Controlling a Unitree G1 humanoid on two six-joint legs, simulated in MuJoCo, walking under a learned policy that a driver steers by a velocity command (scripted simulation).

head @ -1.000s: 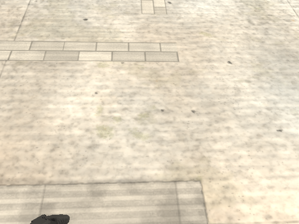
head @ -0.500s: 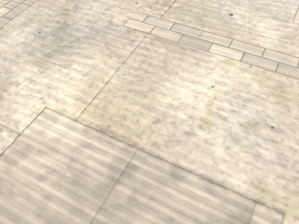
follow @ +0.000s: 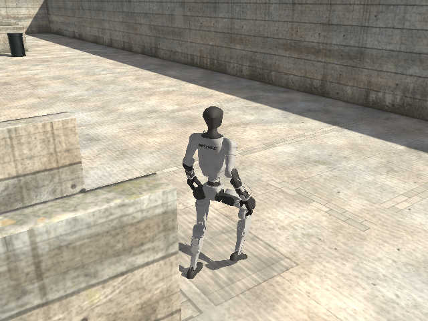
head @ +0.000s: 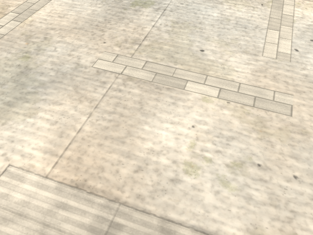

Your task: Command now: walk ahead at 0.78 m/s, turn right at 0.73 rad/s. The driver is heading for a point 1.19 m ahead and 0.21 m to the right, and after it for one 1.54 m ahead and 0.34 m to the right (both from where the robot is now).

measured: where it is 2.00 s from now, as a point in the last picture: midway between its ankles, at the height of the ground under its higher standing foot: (217, 86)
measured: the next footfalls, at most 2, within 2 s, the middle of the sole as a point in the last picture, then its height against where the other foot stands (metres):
right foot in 0.20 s outside the picture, level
left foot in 0.70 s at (213, 189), level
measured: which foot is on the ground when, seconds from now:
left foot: down 0.00-0.22, up 0.24-0.68, down 0.70-1.00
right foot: up 0.00-0.18, down 0.20-0.70, up 0.72-1.00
